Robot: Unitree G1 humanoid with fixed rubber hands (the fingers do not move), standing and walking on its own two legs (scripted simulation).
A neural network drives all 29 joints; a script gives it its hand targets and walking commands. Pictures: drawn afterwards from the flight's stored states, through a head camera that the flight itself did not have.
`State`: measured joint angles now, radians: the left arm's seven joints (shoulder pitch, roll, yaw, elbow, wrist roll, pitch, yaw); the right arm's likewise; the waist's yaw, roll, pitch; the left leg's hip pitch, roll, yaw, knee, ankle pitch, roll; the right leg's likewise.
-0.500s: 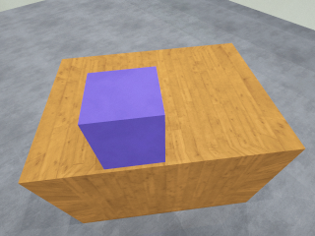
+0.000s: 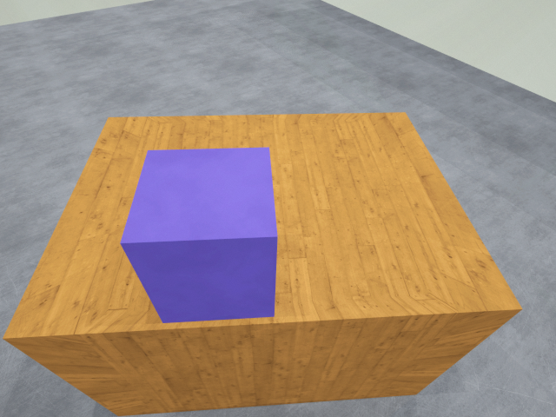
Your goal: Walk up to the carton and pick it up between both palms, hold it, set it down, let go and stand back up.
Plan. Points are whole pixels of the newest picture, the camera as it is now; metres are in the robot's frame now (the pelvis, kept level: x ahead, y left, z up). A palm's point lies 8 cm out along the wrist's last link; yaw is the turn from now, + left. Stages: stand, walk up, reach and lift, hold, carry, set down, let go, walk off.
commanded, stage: walk up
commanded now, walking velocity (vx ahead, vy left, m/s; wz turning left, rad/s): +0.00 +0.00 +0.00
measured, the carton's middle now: (214, 238) +0.43 +0.13 -0.01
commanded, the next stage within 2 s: none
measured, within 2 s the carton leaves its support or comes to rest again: neither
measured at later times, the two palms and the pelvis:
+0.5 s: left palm out of the picture -0.05 +0.31 -0.16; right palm out of the picture +0.05 -0.12 -0.13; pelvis +0.02 +0.10 +0.00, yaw +1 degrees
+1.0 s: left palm out of the picture -0.01 +0.30 -0.14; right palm out of the picture -0.01 -0.10 -0.15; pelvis +0.02 +0.10 +0.00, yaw +1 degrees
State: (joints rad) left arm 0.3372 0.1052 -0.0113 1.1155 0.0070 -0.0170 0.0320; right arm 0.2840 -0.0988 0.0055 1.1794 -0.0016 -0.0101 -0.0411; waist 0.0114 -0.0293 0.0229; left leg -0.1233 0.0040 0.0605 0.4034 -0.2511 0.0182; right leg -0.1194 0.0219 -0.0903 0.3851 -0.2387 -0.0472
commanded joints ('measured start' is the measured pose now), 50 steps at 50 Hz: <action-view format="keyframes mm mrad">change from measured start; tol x32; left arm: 1 89 65 6 13 3 -11 3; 50 85 68 24 11 -3 -12 6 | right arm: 1 97 -69 -3 3 2 -12 -2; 50 123 -80 -8 -35 -9 -12 9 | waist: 1 -11 83 73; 12 -72 -346 -3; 22 -6 334 -14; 50 -16 26 59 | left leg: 1 -24 108 -105 -99 190 26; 6 -449 77 -79 664 -226 -51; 18 -27 27 48 -172 353 -86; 27 67 220 -75 -60 742 71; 38 -172 114 -85 -93 32 26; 50 -40 103 -49 -105 106 0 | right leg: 1 -22 -127 129 -84 142 -9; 5 42 -589 451 -159 183 -220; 9 -111 -350 266 -166 115 -98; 11 -169 -183 96 -269 -423 -31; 15 -124 -174 71 -178 -239 -70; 17 36 -156 24 57 533 -50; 21 -226 -100 25 259 -357 55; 37 35 -166 139 -16 244 38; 50 -36 -139 134 -92 110 6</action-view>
